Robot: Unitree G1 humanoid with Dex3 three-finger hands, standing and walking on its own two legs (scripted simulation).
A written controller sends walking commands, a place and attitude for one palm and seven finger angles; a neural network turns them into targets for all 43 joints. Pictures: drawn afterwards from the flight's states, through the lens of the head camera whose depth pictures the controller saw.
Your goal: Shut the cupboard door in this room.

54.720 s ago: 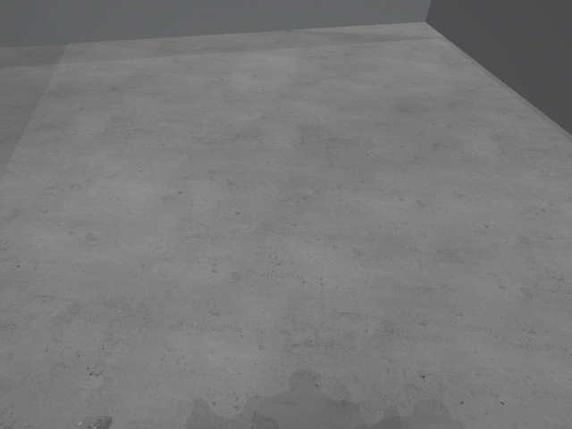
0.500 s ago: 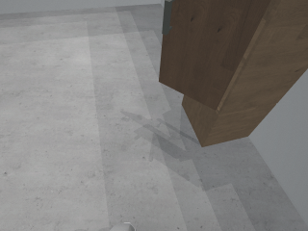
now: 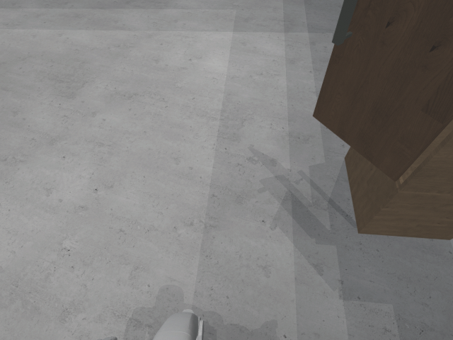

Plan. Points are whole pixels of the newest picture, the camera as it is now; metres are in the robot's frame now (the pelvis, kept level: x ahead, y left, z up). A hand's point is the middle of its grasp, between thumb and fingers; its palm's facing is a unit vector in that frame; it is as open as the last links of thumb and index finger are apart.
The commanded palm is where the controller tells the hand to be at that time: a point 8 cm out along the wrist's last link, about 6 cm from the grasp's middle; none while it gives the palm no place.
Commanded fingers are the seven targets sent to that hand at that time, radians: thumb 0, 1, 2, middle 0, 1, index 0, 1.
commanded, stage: walk to a spot facing it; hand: left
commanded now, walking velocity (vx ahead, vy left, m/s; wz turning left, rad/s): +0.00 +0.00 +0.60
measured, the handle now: (350, 15) +0.87 -0.31 +0.08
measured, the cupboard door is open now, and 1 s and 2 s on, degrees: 40 40 40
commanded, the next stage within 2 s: turn to face it in 1.08 s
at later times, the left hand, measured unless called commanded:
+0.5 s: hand out of the picture +0.05 +0.21 -0.16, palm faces +0.35 -0.89 -0.30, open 7.4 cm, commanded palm none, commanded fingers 0.00 0.90 0.90 -0.20 -0.30 -0.20 -0.30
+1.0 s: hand out of the picture +0.09 +0.27 -0.19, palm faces +0.63 -0.74 -0.23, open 7.4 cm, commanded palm none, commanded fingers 0.00 0.90 0.90 -0.20 -0.30 -0.20 -0.30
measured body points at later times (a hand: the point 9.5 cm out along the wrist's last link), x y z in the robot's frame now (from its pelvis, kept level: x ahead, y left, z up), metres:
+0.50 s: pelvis +0.06 -0.02 -0.01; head +0.10 -0.03 +0.44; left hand +0.03 +0.25 -0.13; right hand +0.21 -0.23 -0.17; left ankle -0.01 +0.12 -0.66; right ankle +0.09 -0.11 -0.74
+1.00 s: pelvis +0.19 +0.09 -0.02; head +0.23 +0.13 +0.43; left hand +0.05 +0.31 -0.17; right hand +0.43 -0.04 -0.15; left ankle +0.18 +0.18 -0.74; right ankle +0.23 -0.06 -0.65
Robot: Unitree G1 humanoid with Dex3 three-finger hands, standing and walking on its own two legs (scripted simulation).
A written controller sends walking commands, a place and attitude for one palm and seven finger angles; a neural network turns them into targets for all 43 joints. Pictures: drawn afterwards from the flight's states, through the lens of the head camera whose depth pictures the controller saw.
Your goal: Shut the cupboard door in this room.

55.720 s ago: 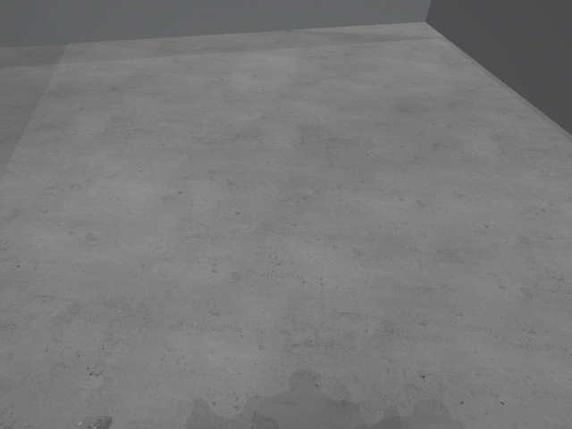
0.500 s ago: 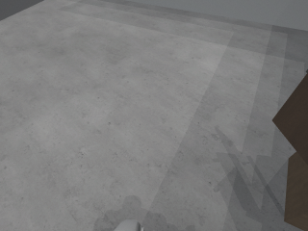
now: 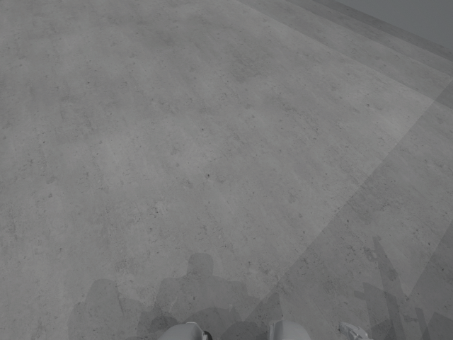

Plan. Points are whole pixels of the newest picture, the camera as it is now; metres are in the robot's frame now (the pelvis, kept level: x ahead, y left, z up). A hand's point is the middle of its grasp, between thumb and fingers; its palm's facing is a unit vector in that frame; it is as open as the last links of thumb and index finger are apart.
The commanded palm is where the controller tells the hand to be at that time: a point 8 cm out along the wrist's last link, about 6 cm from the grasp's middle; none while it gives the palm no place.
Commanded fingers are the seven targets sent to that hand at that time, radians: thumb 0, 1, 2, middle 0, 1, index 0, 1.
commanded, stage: walk to a spot facing it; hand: left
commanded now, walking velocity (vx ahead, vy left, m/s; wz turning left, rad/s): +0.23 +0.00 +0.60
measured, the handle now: out of the picture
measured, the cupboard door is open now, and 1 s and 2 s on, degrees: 40 40 40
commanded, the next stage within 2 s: turn to face it in 0.08 s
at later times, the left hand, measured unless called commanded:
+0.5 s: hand (173, 284) +0.23 +0.13 -0.14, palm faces +0.09 -0.97 -0.23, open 7.2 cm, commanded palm none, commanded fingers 0.00 0.90 0.90 -0.20 -0.30 -0.20 -0.30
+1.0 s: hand (163, 234) +0.34 +0.17 -0.15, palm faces -0.20 -0.96 -0.21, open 7.4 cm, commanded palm none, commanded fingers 0.00 0.90 0.90 -0.20 -0.30 -0.20 -0.30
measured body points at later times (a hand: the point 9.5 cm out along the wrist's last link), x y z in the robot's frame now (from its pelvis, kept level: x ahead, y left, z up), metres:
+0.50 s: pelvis +0.17 -0.06 +0.02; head +0.22 -0.07 +0.47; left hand +0.22 +0.18 -0.12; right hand +0.23 -0.29 -0.14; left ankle +0.13 +0.07 -0.67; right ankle +0.19 -0.15 -0.72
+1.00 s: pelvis +0.20 -0.02 +0.02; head +0.25 -0.01 +0.47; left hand +0.35 +0.22 -0.13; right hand +0.22 -0.28 -0.11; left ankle +0.22 +0.08 -0.72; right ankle +0.16 -0.16 -0.66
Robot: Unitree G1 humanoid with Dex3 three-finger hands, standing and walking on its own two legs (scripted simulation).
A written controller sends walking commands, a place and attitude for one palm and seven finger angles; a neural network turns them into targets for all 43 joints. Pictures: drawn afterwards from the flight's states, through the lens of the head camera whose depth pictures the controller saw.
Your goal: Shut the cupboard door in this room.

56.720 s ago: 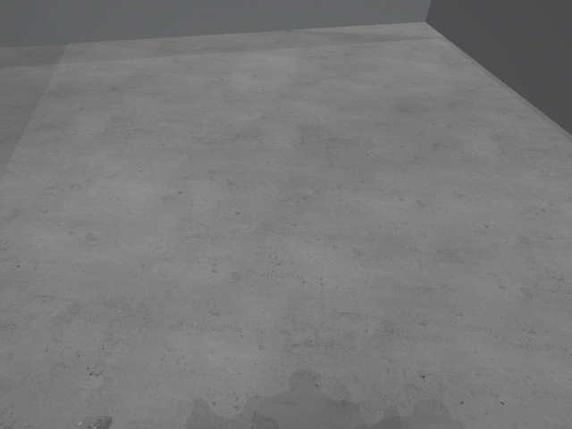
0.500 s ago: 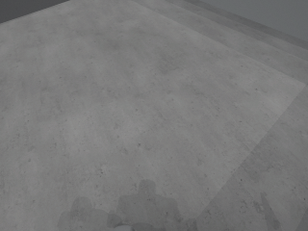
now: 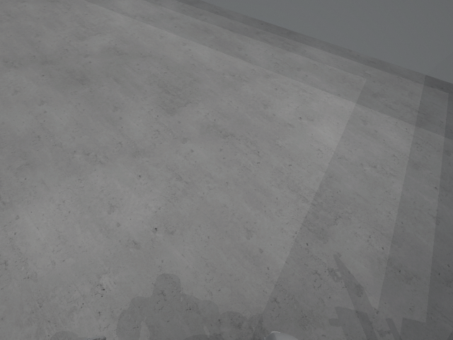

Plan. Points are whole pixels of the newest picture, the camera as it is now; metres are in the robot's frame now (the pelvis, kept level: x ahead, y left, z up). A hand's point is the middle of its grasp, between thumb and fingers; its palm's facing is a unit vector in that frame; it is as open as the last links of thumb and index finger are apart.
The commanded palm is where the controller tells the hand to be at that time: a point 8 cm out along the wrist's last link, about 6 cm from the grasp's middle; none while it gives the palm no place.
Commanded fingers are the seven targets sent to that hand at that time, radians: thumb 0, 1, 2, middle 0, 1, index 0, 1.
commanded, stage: turn to face it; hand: left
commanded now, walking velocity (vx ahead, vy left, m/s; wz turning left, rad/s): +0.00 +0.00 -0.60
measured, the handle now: out of the picture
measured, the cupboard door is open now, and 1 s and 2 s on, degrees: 40 40 40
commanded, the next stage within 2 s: none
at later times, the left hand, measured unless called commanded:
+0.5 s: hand (148, 315) +0.18 +0.17 -0.19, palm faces -0.27 -0.95 -0.18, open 7.4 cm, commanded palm none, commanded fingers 0.00 0.90 0.90 -0.20 -0.30 -0.20 -0.30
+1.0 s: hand (189, 289) +0.23 +0.09 -0.16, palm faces -0.55 -0.79 -0.27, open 7.4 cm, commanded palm none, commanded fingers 0.00 0.90 0.90 -0.20 -0.30 -0.20 -0.30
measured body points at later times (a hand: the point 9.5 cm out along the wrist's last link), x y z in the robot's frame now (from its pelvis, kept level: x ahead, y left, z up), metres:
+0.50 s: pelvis +0.04 +0.01 -0.02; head +0.09 +0.03 +0.43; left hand +0.20 +0.22 -0.18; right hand +0.04 -0.26 -0.14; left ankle +0.09 +0.10 -0.74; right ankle -0.02 -0.13 -0.72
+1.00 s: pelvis +0.03 -0.01 -0.01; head +0.06 -0.05 +0.43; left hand +0.26 +0.13 -0.14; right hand -0.08 -0.26 -0.16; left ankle +0.08 +0.11 -0.68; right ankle -0.04 -0.11 -0.74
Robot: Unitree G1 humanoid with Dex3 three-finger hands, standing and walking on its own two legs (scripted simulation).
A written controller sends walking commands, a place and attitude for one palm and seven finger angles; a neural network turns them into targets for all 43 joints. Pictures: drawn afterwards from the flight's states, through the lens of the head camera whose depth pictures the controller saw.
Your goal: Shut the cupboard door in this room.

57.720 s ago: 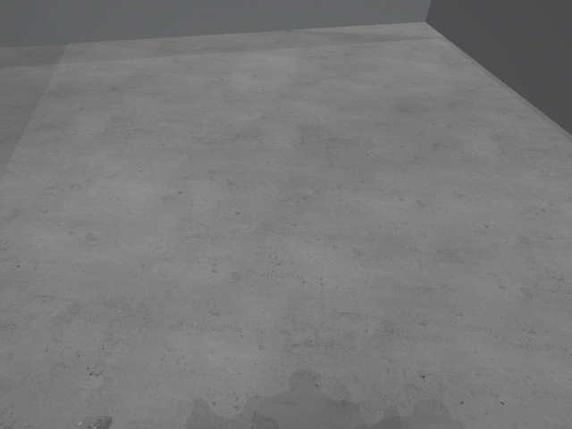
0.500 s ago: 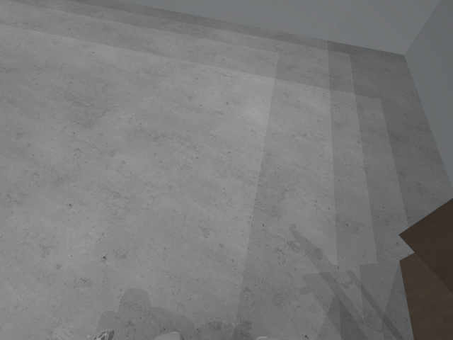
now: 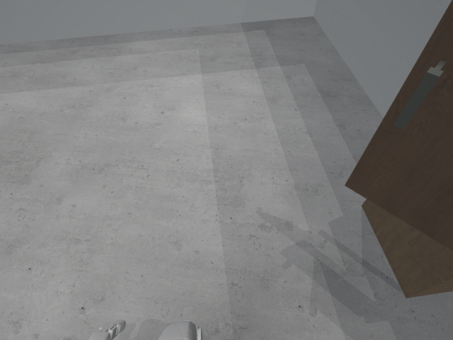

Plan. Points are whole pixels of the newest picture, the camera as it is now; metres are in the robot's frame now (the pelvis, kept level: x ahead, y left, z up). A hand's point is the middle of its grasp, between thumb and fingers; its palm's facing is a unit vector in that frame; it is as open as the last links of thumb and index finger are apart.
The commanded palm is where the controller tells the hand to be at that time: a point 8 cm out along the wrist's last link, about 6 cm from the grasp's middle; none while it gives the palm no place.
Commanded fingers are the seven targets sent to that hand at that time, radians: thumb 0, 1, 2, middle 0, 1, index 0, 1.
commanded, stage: turn to face it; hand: left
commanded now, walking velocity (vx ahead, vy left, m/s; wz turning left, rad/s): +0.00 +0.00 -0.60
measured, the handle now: (419, 95) +0.58 -0.39 +0.08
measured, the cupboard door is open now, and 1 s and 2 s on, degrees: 40 40 40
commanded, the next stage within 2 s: take the last steps up to it in 1.12 s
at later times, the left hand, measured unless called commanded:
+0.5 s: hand (133, 315) +0.18 +0.21 -0.16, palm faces -0.28 -0.94 -0.20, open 7.4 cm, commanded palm none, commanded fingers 0.00 0.90 0.90 -0.20 -0.30 -0.20 -0.30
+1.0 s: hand (171, 294) +0.23 +0.14 -0.18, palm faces -0.51 -0.84 -0.19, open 7.4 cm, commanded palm none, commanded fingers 0.00 0.90 0.90 -0.20 -0.30 -0.20 -0.30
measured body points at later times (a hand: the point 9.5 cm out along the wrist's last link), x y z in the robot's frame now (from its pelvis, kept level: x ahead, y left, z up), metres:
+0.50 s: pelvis +0.02 +0.04 +0.01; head +0.08 +0.05 +0.46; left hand +0.20 +0.26 -0.14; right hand +0.01 -0.22 -0.12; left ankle +0.04 +0.14 -0.73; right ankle -0.04 -0.10 -0.66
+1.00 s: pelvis +0.06 +0.02 -0.01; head +0.10 +0.02 +0.44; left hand +0.26 +0.19 -0.16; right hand -0.02 -0.24 -0.13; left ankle +0.13 +0.11 -0.73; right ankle -0.04 -0.09 -0.73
